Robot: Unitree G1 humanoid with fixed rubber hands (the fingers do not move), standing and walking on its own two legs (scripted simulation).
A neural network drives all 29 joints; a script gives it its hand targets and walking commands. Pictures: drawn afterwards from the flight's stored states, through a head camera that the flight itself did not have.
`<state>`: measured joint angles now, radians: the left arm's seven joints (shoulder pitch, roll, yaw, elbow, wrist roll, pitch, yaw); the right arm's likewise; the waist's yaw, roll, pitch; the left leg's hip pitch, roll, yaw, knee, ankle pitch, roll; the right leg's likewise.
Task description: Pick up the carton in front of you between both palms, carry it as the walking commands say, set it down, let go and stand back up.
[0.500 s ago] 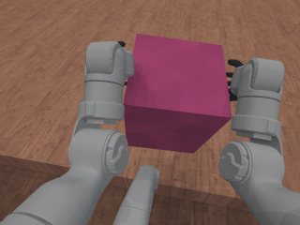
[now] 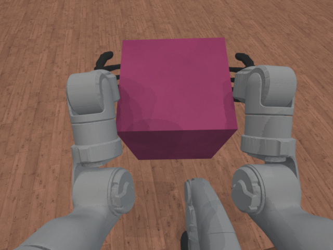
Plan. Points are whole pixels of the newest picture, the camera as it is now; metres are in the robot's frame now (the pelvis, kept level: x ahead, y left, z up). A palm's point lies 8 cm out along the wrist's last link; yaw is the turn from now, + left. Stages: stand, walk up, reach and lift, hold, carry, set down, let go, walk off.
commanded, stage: carry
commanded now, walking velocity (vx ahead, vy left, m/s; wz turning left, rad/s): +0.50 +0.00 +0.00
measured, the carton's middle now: (174, 109) +0.42 -0.04 +0.10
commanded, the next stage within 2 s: none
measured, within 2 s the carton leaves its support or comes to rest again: neither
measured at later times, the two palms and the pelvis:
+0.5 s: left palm out of the picture +0.71 +0.16 +0.38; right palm out of the picture +0.72 -0.11 +0.36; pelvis +0.33 +0.00 +0.15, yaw +2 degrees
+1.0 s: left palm out of the picture +0.98 +0.13 +0.29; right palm out of the picture +0.97 -0.15 +0.28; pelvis +0.60 -0.01 +0.16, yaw +0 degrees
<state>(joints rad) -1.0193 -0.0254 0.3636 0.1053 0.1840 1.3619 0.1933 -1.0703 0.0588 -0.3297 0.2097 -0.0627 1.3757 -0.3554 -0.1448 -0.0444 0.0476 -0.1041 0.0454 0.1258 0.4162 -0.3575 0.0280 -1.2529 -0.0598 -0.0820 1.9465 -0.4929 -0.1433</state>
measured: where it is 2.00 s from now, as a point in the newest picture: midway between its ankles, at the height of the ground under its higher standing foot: (146, 92)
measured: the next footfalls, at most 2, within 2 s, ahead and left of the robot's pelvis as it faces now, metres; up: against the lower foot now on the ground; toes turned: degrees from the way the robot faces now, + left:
right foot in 0.12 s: +0.33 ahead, -0.11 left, +0.17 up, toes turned -6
left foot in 0.56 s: +0.54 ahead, +0.12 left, +0.17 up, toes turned +6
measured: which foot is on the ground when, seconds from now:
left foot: down 0.00-0.14, up 0.16-0.54, down 0.56-0.96, up 0.98-1.00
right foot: up 0.00-0.10, down 0.12-0.58, up 0.60-0.94, down 0.96-1.00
